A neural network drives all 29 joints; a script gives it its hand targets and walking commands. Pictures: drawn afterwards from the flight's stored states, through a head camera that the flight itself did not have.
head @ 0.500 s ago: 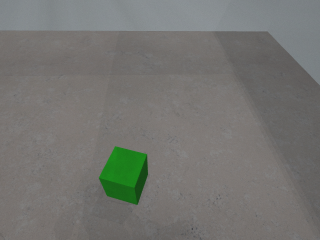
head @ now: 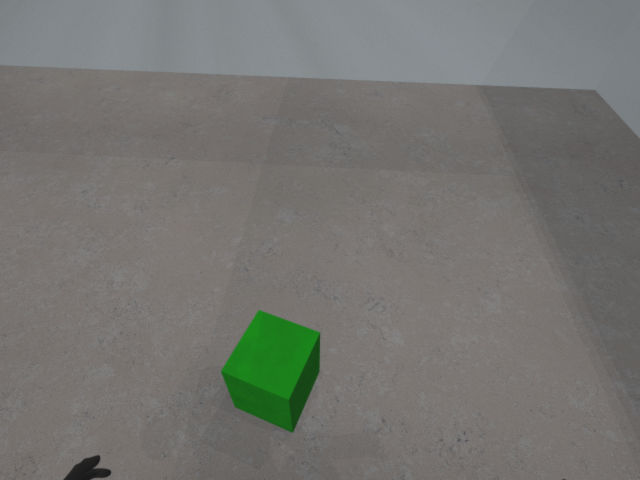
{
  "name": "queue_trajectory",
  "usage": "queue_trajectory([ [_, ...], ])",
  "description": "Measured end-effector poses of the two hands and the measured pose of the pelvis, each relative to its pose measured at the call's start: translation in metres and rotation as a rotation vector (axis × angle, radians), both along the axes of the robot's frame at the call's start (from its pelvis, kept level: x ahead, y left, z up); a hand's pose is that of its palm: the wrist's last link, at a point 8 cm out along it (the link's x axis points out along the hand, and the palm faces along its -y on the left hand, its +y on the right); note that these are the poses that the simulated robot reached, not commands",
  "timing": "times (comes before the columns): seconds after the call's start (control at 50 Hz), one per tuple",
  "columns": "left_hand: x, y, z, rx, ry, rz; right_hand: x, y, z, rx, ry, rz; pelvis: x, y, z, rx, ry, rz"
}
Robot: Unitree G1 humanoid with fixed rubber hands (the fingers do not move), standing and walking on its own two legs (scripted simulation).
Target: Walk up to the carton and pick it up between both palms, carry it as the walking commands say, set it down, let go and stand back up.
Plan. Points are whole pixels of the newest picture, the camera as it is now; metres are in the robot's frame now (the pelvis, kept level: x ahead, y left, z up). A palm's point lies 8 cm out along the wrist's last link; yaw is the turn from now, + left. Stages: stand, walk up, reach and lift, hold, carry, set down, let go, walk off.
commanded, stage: walk up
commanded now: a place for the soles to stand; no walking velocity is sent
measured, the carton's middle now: (275, 371) +0.59 +0.13 -0.64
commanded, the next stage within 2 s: none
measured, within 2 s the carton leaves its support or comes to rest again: neither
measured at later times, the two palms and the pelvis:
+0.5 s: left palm out of the picture +0.07 +0.50 -0.07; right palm out of the picture +0.11 -0.26 -0.09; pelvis +0.02 +0.10 -0.02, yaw -4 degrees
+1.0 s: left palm out of the picture +0.23 +0.61 -0.06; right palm (420, 439) +0.23 -0.13 -0.11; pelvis +0.14 +0.23 -0.04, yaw -13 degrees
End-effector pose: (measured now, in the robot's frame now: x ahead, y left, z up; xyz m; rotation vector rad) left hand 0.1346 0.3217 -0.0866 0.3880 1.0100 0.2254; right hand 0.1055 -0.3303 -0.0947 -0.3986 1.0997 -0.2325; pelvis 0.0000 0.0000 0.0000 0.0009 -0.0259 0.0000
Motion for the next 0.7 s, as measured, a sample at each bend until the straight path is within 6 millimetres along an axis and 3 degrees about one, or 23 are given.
queue_trajectory([
  [0.18,-0.025,0.014,0.002,0.008,0.047,0.055,0.018,0.013,0.009,0.024,-0.008,0.034,0.003,0.007,0.007,-0.004,0.003,-0.001],
  [0.32,-0.097,0.093,0.021,0.192,0.171,0.122,0.040,0.025,0.018,0.038,-0.088,0.056,0.006,0.040,0.000,-0.013,0.008,-0.028],
  [0.4,-0.110,0.147,0.028,0.270,0.216,0.128,0.041,0.046,0.015,0.034,-0.093,0.041,0.013,0.070,-0.010,-0.006,0.008,-0.046],
  [0.46,-0.091,0.178,0.021,0.304,0.212,0.107,0.024,0.063,0.005,0.001,-0.091,0.018,0.019,0.095,-0.022,-0.010,0.003,-0.063],
  [0.58,-0.012,0.167,0.016,0.237,0.132,-0.021,-0.021,0.094,-0.003,0.028,-0.048,-0.107,0.040,0.116,-0.014,0.007,-0.003,-0.109],
  [0.64,0.020,0.160,0.018,0.224,0.097,-0.071,-0.027,0.102,-0.008,0.037,-0.046,-0.140,0.055,0.123,-0.015,0.010,0.000,-0.138],
  [0.7,0.039,0.168,0.017,0.264,0.056,-0.100,-0.016,0.109,-0.020,0.034,-0.040,-0.143,0.067,0.129,-0.025,0.005,0.006,-0.158],
])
